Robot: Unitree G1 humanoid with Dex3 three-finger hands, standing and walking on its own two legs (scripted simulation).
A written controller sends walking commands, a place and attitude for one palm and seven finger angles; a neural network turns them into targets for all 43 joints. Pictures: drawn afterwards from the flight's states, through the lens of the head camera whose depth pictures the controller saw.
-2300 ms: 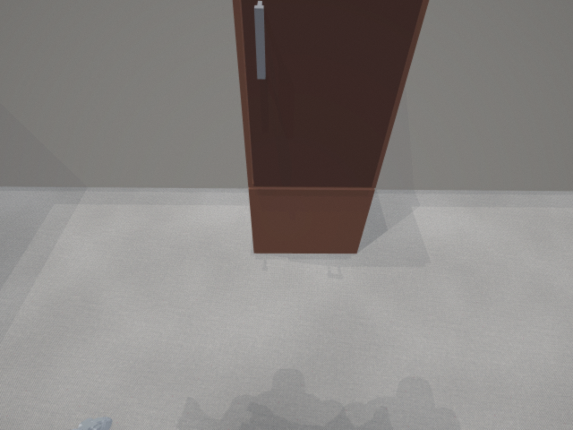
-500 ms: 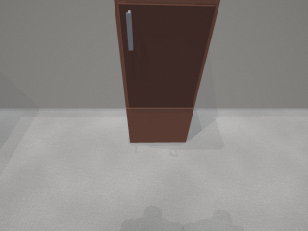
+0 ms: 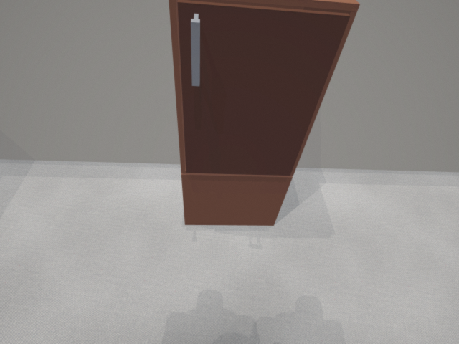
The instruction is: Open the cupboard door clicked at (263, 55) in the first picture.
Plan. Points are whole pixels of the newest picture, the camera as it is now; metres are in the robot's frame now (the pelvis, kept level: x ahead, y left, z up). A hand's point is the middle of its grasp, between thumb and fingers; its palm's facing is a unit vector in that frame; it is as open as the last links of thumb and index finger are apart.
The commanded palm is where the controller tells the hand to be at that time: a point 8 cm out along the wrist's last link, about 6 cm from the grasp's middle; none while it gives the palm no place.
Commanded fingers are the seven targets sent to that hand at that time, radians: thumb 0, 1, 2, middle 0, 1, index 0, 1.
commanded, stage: take the last steps up to it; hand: left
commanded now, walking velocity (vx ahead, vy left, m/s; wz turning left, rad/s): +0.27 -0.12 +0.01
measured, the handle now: (196, 51) +0.73 +0.15 +0.15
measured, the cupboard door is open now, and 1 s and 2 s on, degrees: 0 0 0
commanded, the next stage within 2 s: come to a stop and stand still in 0.26 s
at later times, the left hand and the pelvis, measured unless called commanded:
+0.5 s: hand (185, 291) +0.26 +0.11 -0.16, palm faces +0.04 -0.97 -0.22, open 7.2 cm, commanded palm none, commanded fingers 0.00 0.90 0.90 -0.20 -0.30 -0.20 -0.30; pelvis +0.17 -0.07 +0.00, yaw +1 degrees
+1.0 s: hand (146, 335) +0.17 +0.17 -0.18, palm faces +0.09 -0.98 -0.19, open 7.4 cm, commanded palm none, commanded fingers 0.00 0.90 0.90 -0.20 -0.30 -0.20 -0.30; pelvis +0.17 -0.02 +0.01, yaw +1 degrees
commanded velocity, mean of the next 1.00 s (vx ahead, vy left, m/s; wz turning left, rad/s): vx -0.03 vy -0.03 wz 0.01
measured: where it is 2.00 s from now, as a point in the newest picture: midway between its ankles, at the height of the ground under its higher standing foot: outside the picture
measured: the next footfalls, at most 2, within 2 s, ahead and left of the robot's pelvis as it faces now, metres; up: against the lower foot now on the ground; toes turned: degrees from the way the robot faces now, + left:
right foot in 0.32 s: +0.26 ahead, -0.17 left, +0.00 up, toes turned -7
left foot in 0.74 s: +0.25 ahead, +0.05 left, +0.00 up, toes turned +6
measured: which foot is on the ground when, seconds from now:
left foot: down 0.00-0.32, up 0.34-0.72, down 0.74-1.00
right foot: up 0.00-0.30, down 0.32-0.76, up 0.78-1.00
